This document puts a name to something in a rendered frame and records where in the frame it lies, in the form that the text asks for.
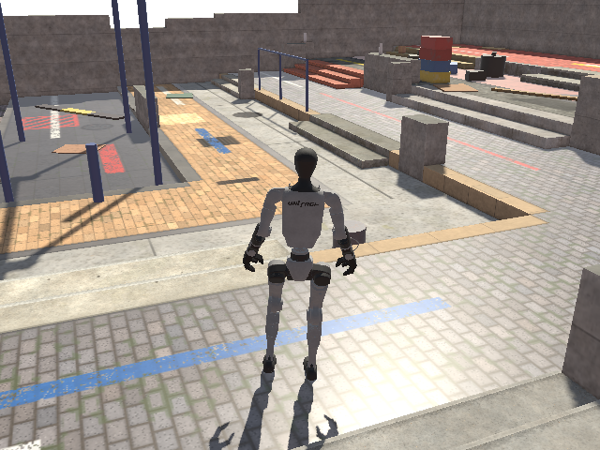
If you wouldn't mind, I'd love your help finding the left robot forearm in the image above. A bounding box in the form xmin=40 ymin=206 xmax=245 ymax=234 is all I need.
xmin=246 ymin=223 xmax=265 ymax=257

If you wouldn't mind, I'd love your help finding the right robot forearm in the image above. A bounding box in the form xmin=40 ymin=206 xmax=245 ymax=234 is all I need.
xmin=337 ymin=226 xmax=354 ymax=260

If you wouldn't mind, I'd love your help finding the left robot hand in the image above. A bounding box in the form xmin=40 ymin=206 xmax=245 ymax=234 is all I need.
xmin=243 ymin=251 xmax=263 ymax=272

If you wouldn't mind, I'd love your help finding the right robot hand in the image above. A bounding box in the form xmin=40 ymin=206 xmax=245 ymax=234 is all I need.
xmin=336 ymin=255 xmax=357 ymax=276

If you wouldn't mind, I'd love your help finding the humanoid robot head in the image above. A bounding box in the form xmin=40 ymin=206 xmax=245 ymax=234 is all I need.
xmin=288 ymin=147 xmax=320 ymax=192

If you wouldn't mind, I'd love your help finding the right robot upper arm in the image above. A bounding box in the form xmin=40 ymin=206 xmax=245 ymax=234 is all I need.
xmin=323 ymin=189 xmax=347 ymax=240

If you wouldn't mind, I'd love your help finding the left robot upper arm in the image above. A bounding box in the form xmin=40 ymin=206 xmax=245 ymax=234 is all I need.
xmin=256 ymin=187 xmax=285 ymax=238

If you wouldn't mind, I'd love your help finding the robot torso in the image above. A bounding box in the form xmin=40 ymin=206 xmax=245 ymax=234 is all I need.
xmin=281 ymin=183 xmax=325 ymax=281

